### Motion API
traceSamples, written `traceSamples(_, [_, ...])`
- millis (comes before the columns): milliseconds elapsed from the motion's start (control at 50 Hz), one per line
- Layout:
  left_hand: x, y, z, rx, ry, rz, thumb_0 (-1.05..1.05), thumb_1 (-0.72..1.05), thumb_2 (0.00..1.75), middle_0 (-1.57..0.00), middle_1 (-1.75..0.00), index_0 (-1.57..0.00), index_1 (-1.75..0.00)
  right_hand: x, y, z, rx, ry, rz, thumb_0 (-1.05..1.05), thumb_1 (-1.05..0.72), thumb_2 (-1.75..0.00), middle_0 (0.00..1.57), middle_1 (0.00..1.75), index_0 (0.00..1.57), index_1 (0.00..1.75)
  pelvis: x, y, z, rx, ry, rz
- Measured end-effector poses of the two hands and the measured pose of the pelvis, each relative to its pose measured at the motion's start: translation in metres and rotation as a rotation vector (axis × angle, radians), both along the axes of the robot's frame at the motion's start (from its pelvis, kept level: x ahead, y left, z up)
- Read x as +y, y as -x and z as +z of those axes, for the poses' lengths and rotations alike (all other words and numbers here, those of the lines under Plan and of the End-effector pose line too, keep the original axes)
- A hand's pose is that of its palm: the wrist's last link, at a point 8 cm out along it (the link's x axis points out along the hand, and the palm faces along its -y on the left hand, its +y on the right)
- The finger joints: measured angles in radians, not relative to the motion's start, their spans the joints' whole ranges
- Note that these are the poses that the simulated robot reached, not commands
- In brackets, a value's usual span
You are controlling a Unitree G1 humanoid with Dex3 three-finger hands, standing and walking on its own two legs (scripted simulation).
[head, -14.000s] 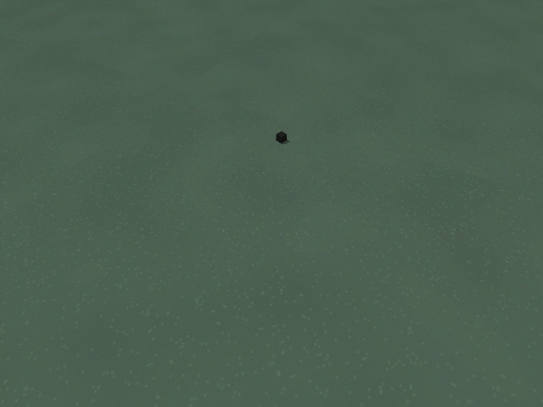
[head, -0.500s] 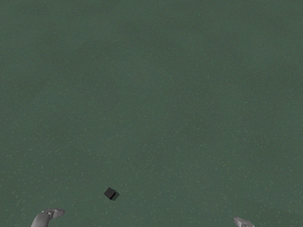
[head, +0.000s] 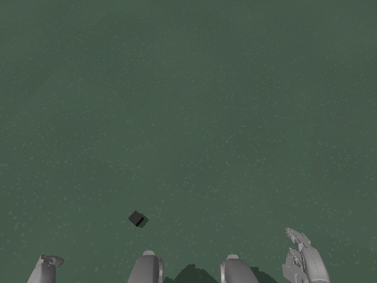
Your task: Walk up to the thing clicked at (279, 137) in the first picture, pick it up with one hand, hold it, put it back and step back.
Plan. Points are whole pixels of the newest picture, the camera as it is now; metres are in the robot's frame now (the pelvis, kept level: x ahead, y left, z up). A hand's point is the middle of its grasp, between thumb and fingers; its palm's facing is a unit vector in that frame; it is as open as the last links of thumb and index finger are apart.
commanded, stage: rise first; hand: left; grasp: from above
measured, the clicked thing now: (136, 218) +0.40 +0.24 -0.65
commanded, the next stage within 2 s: none
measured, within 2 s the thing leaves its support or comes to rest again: neither
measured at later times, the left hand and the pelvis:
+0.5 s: hand (97, 246) +0.25 +0.30 -0.37, palm faces -0.16 -0.31 -0.94, open 13.8 cm; pelvis -0.08 -0.01 -0.21, yaw -3 degrees
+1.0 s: hand (111, 231) +0.31 +0.29 -0.46, palm faces -0.24 -0.35 -0.91, open 14.2 cm; pelvis -0.09 +0.01 -0.32, yaw -5 degrees
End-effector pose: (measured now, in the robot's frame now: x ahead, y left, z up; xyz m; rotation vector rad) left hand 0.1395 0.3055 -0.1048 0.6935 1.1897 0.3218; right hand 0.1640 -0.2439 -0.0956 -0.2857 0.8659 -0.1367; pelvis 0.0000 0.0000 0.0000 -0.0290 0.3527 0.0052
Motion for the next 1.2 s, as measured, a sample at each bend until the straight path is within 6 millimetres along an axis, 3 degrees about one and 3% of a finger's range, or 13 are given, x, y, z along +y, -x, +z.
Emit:
traceSamples(120, [0.004,-0.016,-0.042,0.030,-0.139,-0.086,0.00,-0.53,0.99,-0.12,-0.99,-0.10,-1.00,-0.002,-0.001,-0.042,0.016,0.013,0.031,0.01,-0.89,-0.90,0.20,0.30,0.21,0.30,-0.001,0.010,-0.038,0.083,0.001,-0.001])
traceSamples(280, [-0.002,-0.058,-0.120,-0.003,-0.365,-0.202,0.00,-0.50,1.00,-0.14,-0.94,-0.12,-0.96,-0.013,0.021,-0.129,0.100,0.032,0.074,0.01,-0.87,-0.89,0.20,0.30,0.21,0.30,-0.006,0.036,-0.112,0.195,0.007,-0.015])
traceSamples(460, [-0.005,-0.104,-0.193,-0.043,-0.516,-0.154,0.00,-0.50,1.01,-0.16,-0.95,-0.13,-0.98,-0.021,0.087,-0.219,0.214,0.022,0.097,0.01,-0.89,-0.89,0.20,0.30,0.21,0.30,-0.009,0.072,-0.195,0.233,0.020,-0.040])
traceSamples(640, [-0.012,-0.131,-0.246,-0.050,-0.491,-0.148,0.00,-0.45,0.98,-0.22,-0.86,-0.19,-0.90,-0.013,0.164,-0.286,0.335,-0.067,0.063,0.01,-0.89,-0.89,0.20,0.30,0.21,0.30,-0.001,0.092,-0.256,0.213,0.032,-0.057])
traceSamples(760, [-0.014,-0.149,-0.271,-0.052,-0.434,-0.160,0.00,-0.47,1.00,-0.21,-0.86,-0.17,-0.90,-0.004,0.205,-0.313,0.392,-0.113,0.028,0.01,-0.89,-0.89,0.20,0.30,0.21,0.30,0.004,0.095,-0.286,0.198,0.041,-0.061])
traceSamples(880, [-0.014,-0.167,-0.286,-0.043,-0.427,-0.216,0.00,-0.53,1.05,-0.16,-0.90,-0.12,-0.94,-0.002,0.231,-0.326,0.432,-0.133,0.011,0.01,-0.89,-0.89,0.20,0.30,0.21,0.30,0.007,0.093,-0.305,0.194,0.046,-0.066])
traceSamples(1000, [-0.015,-0.176,-0.300,-0.031,-0.454,-0.244,0.00,-0.57,1.08,-0.13,-0.93,-0.09,-0.97,-0.007,0.241,-0.335,0.456,-0.136,0.028,0.01,-0.89,-0.89,0.20,0.30,0.21,0.30,0.006,0.092,-0.318,0.195,0.042,-0.070])
traceSamples(1200, [-0.023,-0.188,-0.327,-0.029,-0.433,-0.150,0.00,-0.59,1.09,-0.11,-0.94,-0.07,-0.99,-0.024,0.246,-0.344,0.504,-0.126,0.073,0.00,-0.89,-0.89,0.20,0.30,0.20,0.30,0.000,0.090,-0.334,0.192,0.038,-0.080])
